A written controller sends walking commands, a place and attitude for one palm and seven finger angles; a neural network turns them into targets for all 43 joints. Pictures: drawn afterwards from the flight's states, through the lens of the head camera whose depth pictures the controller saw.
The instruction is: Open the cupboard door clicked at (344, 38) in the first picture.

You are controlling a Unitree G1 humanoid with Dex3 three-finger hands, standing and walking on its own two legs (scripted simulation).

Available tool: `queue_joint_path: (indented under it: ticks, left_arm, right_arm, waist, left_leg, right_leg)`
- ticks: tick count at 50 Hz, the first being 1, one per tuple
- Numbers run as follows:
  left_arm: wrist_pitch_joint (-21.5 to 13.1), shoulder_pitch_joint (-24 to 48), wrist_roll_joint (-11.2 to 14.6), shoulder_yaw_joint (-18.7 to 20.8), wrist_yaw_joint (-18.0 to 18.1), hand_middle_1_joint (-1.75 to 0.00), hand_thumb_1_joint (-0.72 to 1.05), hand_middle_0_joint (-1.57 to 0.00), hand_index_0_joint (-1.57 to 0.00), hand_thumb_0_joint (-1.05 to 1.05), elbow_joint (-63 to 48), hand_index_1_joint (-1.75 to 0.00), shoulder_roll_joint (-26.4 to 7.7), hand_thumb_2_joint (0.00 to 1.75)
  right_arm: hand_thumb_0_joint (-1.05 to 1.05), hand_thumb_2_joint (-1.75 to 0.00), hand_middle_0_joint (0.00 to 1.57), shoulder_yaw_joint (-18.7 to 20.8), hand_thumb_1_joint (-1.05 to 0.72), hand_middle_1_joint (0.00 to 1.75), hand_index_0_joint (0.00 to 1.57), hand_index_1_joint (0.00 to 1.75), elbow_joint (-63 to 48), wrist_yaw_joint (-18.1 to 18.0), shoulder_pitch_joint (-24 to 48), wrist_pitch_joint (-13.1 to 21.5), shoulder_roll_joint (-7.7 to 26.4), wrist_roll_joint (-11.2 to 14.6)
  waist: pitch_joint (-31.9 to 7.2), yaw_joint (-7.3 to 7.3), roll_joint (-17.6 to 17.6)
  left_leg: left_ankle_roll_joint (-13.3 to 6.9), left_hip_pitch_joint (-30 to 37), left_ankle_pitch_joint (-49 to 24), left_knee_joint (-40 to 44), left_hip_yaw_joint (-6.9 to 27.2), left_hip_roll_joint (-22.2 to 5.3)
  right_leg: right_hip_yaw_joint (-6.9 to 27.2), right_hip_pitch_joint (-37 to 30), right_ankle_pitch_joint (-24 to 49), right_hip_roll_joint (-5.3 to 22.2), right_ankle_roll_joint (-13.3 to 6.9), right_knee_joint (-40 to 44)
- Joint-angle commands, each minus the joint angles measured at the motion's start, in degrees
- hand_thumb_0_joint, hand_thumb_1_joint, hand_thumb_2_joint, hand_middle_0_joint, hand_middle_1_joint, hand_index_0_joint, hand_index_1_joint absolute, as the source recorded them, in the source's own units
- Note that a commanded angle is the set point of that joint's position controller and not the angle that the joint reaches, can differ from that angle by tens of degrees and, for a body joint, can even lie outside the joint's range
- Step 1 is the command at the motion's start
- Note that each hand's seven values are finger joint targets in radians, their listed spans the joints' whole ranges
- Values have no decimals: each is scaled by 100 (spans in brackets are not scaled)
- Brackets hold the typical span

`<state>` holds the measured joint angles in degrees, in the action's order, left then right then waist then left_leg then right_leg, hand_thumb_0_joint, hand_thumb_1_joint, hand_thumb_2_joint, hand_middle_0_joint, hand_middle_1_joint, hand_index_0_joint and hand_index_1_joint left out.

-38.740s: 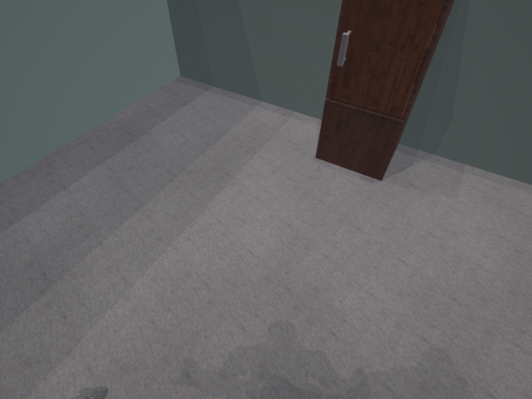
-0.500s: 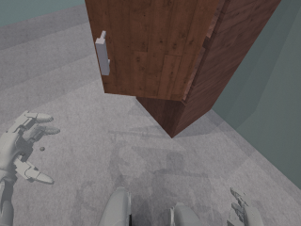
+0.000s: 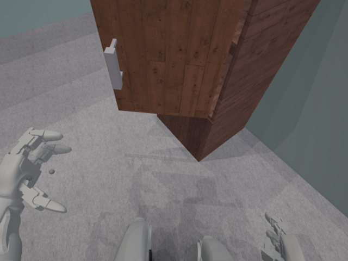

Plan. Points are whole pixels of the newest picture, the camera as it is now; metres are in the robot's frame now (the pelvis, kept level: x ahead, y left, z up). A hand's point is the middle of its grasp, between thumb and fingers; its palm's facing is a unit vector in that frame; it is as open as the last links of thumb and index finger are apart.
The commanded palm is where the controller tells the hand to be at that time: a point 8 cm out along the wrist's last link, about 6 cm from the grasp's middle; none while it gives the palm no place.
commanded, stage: move the hooked fingers beside the handle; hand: left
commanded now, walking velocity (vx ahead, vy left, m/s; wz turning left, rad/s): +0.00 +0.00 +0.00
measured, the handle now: (116, 64) +0.63 +0.22 +0.04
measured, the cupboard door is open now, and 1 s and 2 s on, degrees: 47 47 47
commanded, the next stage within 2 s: none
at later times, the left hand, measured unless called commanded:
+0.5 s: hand (67, 131) +0.38 +0.28 +0.05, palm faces -0.02 -1.00 -0.02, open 14.0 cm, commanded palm +0.36 +0.32 +0.05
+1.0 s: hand (75, 106) +0.45 +0.28 +0.05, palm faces +0.03 -1.00 -0.01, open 14.0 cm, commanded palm +0.44 +0.32 +0.04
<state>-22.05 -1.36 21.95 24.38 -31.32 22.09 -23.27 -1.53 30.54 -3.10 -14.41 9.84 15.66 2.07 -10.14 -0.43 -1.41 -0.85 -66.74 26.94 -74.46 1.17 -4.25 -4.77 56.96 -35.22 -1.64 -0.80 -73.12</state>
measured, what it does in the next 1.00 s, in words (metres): stands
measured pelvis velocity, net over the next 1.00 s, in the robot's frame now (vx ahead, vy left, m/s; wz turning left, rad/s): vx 0.00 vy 0.01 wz -0.04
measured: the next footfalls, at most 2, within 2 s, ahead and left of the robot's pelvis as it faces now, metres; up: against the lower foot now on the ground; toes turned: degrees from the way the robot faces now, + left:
none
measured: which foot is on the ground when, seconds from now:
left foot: down 0.00-1.00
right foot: down 0.00-1.00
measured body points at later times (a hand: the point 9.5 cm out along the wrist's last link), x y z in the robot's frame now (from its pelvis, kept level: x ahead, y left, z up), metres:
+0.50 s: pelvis +0.00 +0.01 +0.00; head +0.10 +0.04 +0.43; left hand +0.37 +0.33 +0.05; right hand +0.12 -0.25 -0.09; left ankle +0.08 +0.11 -0.62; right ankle +0.00 -0.12 -0.62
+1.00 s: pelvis +0.00 +0.01 -0.02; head +0.13 +0.04 +0.41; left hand +0.44 +0.34 +0.05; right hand +0.07 -0.27 -0.12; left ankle +0.08 +0.11 -0.62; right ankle +0.00 -0.12 -0.62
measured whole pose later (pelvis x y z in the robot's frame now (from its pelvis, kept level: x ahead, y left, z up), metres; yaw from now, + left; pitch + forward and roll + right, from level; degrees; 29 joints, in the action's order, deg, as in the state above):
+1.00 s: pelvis +0.00 +0.01 -0.02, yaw -2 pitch +24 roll -5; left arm -24.7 39.6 10.5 29.9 -27.9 60.1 -34.8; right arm -2.2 35.7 -2.5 -16.9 1.6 16.3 1.0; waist -9.1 -5.9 -0.9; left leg -1.5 -75.1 27.5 -77.9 0.7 -5.4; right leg -3.9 65.6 -35.1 -2.6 -0.3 -76.2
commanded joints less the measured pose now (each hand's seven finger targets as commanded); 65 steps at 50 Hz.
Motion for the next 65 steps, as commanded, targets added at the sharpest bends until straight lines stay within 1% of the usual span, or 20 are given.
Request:
queue_joint_path:
  ticks: [1, 3, 10, 14, 15, 16, 21, 28, 29, 33, 36, 38, 40, 44, 46, 49, 53, 57, 60, 65]
  left_arm:
    - [-322, 948, 162, 526, -24, -120, -50, -30, -30, 0, -890, -120, -1422, 30]
    - [-350, 1552, 125, 659, -34, -120, -50, -30, -30, 0, -780, -120, -1697, 30]
    - [-346, 2753, -56, 347, -91, -120, -50, -30, -30, 0, -212, -120, -1616, 30]
    - [-158, 3064, -227, 434, -42, -120, -50, -30, -30, 0, 111, -120, -1860, 30]
    - [-91, 3153, -262, 384, -8, -120, -50, -30, -30, 0, 309, -120, -1795, 30]
    - [-77, 3227, -297, 557, 51, -120, -50, -30, -30, 0, 391, -120, -2001, 30]
    - [-162, 3388, -423, 565, 290, -120, -50, -30, -30, 0, 456, -120, -1946, 30]
    - [-368, 4135, -579, 547, 385, -120, -50, -30, -30, 0, 1120, -120, -2023, 30]
    - [-400, 4264, -636, 583, 378, -120, -50, -30, -30, 0, 1279, -120, -2129, 30]
    - [-583, 4862, -665, 300, 306, -120, -50, -30, -30, 0, 1271, -120, -1898, 30]
    - [-616, 4994, -726, 503, 312, -120, -50, -30, -30, 0, 1542, -120, -2180, 30]
    - [-647, 5278, -767, 569, 330, -120, -50, -30, -30, 0, 1694, -120, -2325, 30]
    - [-598, 5403, -846, 739, 364, -120, -50, -30, -30, 0, 2164, -120, -2550, 30]
    - [-640, 5738, -957, 820, 376, -120, -50, -30, -30, 0, 2432, -120, -2783, 30]
    - [-646, 5944, -990, 828, 360, -120, -50, -30, -30, 0, 2634, -120, -2882, 30]
    - [-676, 6186, -1036, 809, 285, -120, -50, -30, -30, 0, 2835, -120, -2986, 30]
    - [-632, 6820, -1078, 597, 220, -120, -50, -30, -30, 0, 3030, -120, -2967, 30]
    - [-462, 7172, -1199, 765, 225, -120, -50, -30, -30, 0, 3365, -120, -3452, 30]
    - [-418, 7514, -1308, 735, 297, -120, -50, -30, -30, 0, 3400, -120, -3585, 30]
    - [-346, 7945, -1487, 993, 422, -120, -50, -30, -30, 0, 3471, -120, -4203, 30]
  right_arm:
    - [0, -90, 20, 412, -90, 30, 20, 30, -727, -127, -59, 205, 941, 26]
    - [0, -90, 20, 387, -90, 30, 20, 30, -623, -174, -103, 203, 959, 18]
    - [0, -90, 20, 372, -90, 30, 20, 30, -431, -238, -135, 220, 1016, 11]
    - [0, -90, 20, 384, -90, 30, 20, 30, -378, -222, -221, 155, 1074, 7]
    - [0, -90, 20, 385, -90, 30, 20, 30, -366, -212, -251, 105, 1074, 6]
    - [0, -90, 20, 389, -90, 30, 20, 30, -361, -206, -274, 70, 1094, -1]
    - [0, -90, 20, 414, -90, 30, 20, 30, -389, -113, -376, -77, 1073, -31]
    - [0, -90, 20, 422, -90, 30, 20, 30, -208, -74, -606, -272, 1107, -48]
    - [0, -90, 20, 421, -90, 30, 20, 30, -160, -80, -620, -303, 1130, -50]
    - [0, -90, 20, 446, -90, 30, 20, 30, -89, -81, -719, -359, 1113, -67]
    - [0, -90, 20, 462, -90, 30, 20, 30, 25, -79, -800, -450, 1162, -82]
    - [0, -90, 20, 439, -90, 30, 20, 30, 74, -85, -836, -487, 1159, -96]
    - [0, -90, 20, 425, -90, 30, 20, 30, 127, -93, -850, -557, 1174, -94]
    - [0, -90, 20, 387, -90, 30, 20, 30, 124, -65, -887, -643, 1158, -116]
    - [0, -90, 20, 374, -90, 30, 20, 30, 131, -62, -907, -704, 1178, -112]
    - [0, -90, 20, 357, -90, 30, 20, 30, 155, -53, -928, -756, 1184, -100]
    - [0, -90, 20, 321, -90, 30, 20, 30, 210, -66, -984, -800, 1208, -108]
    - [0, -90, 20, 278, -90, 30, 20, 30, 251, -104, -1057, -874, 1286, -96]
    - [0, -90, 20, 239, -90, 30, 20, 30, 261, -100, -1098, -902, 1302, -121]
    - [0, -90, 20, 163, -90, 30, 20, 30, 249, -100, -1193, -965, 1342, -154]
  waist:
    - [-1503, -37, -333]
    - [-1473, -94, -408]
    - [-1701, -200, -652]
    - [-2021, -97, -837]
    - [-1897, -169, -630]
    - [-1962, -100, -612]
    - [-2242, -43, -832]
    - [-1999, -287, -543]
    - [-1984, -273, -649]
    - [-2251, -385, -893]
    - [-2457, -340, -790]
    - [-2412, -359, -875]
    - [-2253, -395, -641]
    - [-2499, -368, -835]
    - [-2407, -466, -720]
    - [-2514, -512, -822]
    - [-2421, -710, -909]
    - [-2518, -779, -838]
    - [-2665, -825, -1119]
    - [-2914, -869, -1311]
  left_leg:
    - [-112, 1909, -710, 933, 127, 224]
    - [-117, 1785, -672, 810, 150, 205]
    - [-87, 2137, -492, 872, 251, 179]
    - [-46, 2450, -632, 984, 359, 152]
    - [-64, 2390, -585, 1000, 360, 152]
    - [-58, 2327, -648, 987, 355, 148]
    - [-7, 2751, -969, 1085, 419, 121]
    - [-52, 2417, -914, 951, 390, 120]
    - [-30, 2457, -894, 956, 403, 102]
    - [-21, 2868, -1158, 911, 481, 95]
    - [0, 3013, -1297, 896, 553, 61]
    - [-11, 2905, -1281, 844, 548, 79]
    - [-50, 2574, -1170, 755, 463, 75]
    - [-60, 2502, -1376, 608, 393, 73]
    - [-90, 2332, -1335, 526, 362, 65]
    - [-103, 2252, -1392, 408, 340, 55]
    - [-132, 2165, -1157, 335, 429, 49]
    - [-166, 1916, -1145, 200, 432, 27]
    - [-149, 2039, -1151, 150, 499, 7]
    - [-161, 1967, -1294, 25, 533, -21]
  right_leg:
    - [431, -121, 872, -133, -70, 1319]
    - [481, -30, 798, -150, -91, 1254]
    - [358, 368, 694, -145, -118, 1174]
    - [230, 480, 835, -142, -150, 1062]
    - [216, 511, 828, -141, -127, 1104]
    - [223, 413, 866, -137, -133, 1076]
    - [135, 527, 1059, -147, -155, 995]
    - [135, 644, 1071, -185, -131, 965]
    - [147, 720, 1050, -175, -135, 960]
    - [128, 938, 1171, -175, -158, 909]
    - [110, 955, 1242, -167, -157, 887]
    - [119, 1000, 1212, -180, -170, 843]
    - [163, 926, 1206, -169, -135, 871]
    - [202, 840, 1336, -187, -133, 794]
    - [230, 848, 1354, -202, -115, 810]
    - [270, 875, 1416, -226, -112, 761]
    - [245, 1172, 1195, -245, -119, 738]
    - [273, 1183, 1191, -244, -94, 694]
    - [238, 1466, 1126, -247, -102, 611]
    - [219, 1472, 1183, -261, -100, 505]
